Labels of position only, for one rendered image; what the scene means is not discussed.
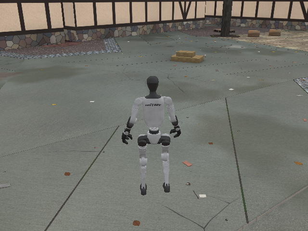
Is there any robot left hand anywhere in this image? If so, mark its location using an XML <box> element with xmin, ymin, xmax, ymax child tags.
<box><xmin>122</xmin><ymin>133</ymin><xmax>132</xmax><ymax>144</ymax></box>

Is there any left robot forearm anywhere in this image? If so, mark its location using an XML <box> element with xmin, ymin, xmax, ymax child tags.
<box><xmin>123</xmin><ymin>117</ymin><xmax>134</xmax><ymax>135</ymax></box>

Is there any right robot upper arm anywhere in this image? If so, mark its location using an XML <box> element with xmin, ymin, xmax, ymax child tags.
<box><xmin>163</xmin><ymin>96</ymin><xmax>176</xmax><ymax>122</ymax></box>

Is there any robot right hand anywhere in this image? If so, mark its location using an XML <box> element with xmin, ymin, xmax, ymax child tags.
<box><xmin>170</xmin><ymin>129</ymin><xmax>181</xmax><ymax>138</ymax></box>

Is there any left robot upper arm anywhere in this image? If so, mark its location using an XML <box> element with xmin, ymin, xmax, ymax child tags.
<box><xmin>129</xmin><ymin>97</ymin><xmax>143</xmax><ymax>124</ymax></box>

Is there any left robot shin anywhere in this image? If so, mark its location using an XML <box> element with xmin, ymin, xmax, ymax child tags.
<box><xmin>140</xmin><ymin>158</ymin><xmax>146</xmax><ymax>189</ymax></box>

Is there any robot torso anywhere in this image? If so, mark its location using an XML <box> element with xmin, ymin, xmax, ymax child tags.
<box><xmin>142</xmin><ymin>96</ymin><xmax>165</xmax><ymax>144</ymax></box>

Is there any right robot forearm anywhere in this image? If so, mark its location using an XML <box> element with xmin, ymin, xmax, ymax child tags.
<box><xmin>172</xmin><ymin>115</ymin><xmax>180</xmax><ymax>131</ymax></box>

